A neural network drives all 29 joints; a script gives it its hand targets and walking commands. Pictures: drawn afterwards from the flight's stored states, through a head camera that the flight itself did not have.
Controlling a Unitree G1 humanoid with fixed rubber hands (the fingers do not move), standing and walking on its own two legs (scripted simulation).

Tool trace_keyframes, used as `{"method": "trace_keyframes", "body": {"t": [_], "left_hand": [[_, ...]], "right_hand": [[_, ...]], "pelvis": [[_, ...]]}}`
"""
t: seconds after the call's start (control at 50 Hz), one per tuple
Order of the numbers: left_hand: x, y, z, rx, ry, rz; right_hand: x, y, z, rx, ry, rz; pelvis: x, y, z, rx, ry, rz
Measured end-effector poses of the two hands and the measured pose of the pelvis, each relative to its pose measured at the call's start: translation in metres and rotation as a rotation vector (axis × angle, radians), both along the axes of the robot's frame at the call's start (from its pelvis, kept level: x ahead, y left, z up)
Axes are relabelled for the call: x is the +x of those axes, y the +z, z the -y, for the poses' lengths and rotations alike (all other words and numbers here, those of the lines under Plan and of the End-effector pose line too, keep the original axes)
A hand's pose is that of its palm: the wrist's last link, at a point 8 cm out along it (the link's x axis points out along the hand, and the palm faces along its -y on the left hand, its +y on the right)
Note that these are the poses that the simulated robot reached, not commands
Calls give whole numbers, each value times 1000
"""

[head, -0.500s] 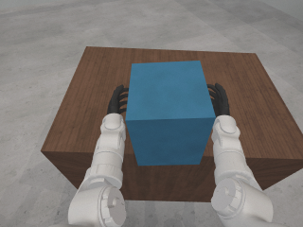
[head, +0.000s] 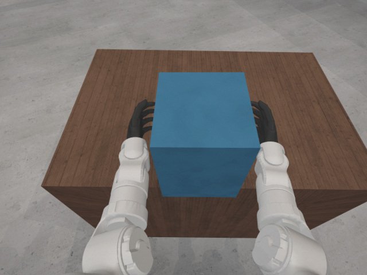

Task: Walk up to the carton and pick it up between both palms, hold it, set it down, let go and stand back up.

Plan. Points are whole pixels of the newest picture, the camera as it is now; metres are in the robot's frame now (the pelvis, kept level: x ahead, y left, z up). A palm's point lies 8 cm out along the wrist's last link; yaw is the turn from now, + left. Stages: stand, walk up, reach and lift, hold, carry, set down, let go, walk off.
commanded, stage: set down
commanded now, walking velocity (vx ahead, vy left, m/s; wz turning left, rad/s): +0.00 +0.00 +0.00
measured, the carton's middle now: (200, 139) +0.43 -0.04 +0.01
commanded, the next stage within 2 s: none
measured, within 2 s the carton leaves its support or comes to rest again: neither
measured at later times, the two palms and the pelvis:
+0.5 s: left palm (137, 136) +0.40 +0.10 +0.06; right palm (267, 141) +0.38 -0.19 +0.06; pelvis +0.00 +0.01 +0.00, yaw -1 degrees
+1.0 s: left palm (138, 138) +0.40 +0.11 +0.05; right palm (267, 140) +0.39 -0.19 +0.05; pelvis -0.01 +0.00 +0.00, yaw -3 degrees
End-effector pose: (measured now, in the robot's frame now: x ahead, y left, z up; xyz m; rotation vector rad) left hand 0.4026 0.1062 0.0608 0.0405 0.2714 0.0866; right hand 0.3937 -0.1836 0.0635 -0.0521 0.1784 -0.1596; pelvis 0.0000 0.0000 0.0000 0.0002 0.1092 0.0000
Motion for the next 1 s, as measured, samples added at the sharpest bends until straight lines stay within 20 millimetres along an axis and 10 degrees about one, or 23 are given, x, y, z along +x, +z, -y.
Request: {"method": "trace_keyframes", "body": {"t": [1.0], "left_hand": [[1, -14, 0, 36, -11, -7]], "right_hand": [[-3, -10, 5, -15, 52, -31]], "pelvis": [[-10, -1, -2, 7, -56, -48]]}}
